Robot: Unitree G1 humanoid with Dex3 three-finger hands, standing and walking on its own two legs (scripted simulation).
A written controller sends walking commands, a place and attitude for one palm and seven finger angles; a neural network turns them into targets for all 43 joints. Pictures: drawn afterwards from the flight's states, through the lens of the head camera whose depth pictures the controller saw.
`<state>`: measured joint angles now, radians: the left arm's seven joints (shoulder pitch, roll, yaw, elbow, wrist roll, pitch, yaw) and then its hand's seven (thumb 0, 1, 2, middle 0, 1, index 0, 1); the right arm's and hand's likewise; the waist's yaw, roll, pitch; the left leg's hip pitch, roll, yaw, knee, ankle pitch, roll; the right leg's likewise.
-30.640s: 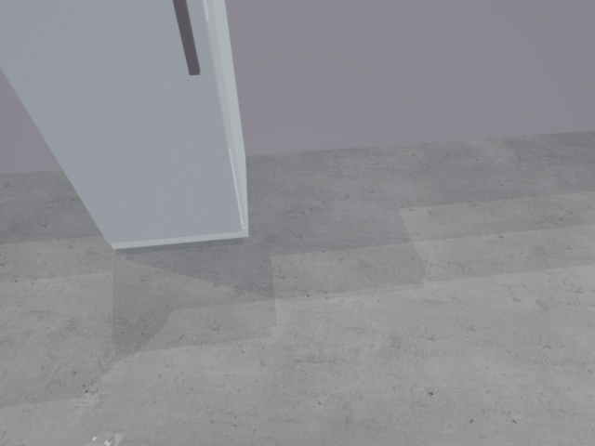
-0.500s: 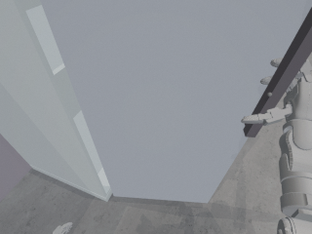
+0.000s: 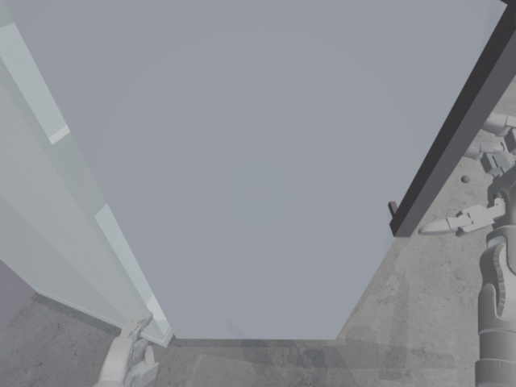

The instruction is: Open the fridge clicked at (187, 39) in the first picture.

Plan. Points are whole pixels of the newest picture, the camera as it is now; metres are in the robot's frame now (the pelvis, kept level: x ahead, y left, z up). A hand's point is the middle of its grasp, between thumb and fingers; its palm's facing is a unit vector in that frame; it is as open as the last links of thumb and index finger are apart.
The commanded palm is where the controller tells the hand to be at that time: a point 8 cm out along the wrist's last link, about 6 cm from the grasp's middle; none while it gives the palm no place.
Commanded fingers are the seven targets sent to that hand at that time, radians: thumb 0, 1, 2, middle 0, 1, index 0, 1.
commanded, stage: slip the hand off the handle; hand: right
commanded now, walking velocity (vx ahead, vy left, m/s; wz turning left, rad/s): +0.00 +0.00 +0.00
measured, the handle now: (439, 140) +0.39 -0.22 +0.23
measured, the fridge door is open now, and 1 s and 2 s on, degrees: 70 70 70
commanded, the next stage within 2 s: draw the hand back to the body in 1.12 s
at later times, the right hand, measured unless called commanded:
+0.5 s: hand (498, 204) +0.30 -0.27 +0.20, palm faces +0.24 +0.96 -0.13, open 14.7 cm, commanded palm +0.26 -0.31 +0.20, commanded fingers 0.00 0.55 -0.20 0.25 1.15 0.25 1.15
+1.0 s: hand out of the picture +0.23 -0.26 +0.20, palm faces +0.28 +0.94 -0.16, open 14.7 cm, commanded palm +0.18 -0.30 +0.20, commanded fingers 0.00 0.55 -0.20 0.25 1.15 0.25 1.15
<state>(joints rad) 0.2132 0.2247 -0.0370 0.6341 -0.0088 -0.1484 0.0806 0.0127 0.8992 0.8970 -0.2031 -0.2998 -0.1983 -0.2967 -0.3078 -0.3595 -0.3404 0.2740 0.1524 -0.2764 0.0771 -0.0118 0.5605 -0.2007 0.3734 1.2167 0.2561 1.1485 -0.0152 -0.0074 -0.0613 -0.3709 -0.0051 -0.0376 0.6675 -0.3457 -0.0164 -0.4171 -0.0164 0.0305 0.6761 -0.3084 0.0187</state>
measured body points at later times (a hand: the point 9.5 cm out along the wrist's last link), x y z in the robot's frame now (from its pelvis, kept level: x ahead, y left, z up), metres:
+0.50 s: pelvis +0.01 -0.01 +0.00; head +0.00 -0.01 +0.45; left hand +0.17 +0.23 -0.09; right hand +0.28 -0.32 +0.21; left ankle +0.00 +0.13 -0.72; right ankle +0.03 -0.13 -0.72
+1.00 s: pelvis +0.00 +0.01 +0.00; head -0.03 +0.02 +0.45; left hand +0.19 +0.23 -0.07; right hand +0.20 -0.30 +0.21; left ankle +0.00 +0.13 -0.72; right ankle +0.03 -0.13 -0.72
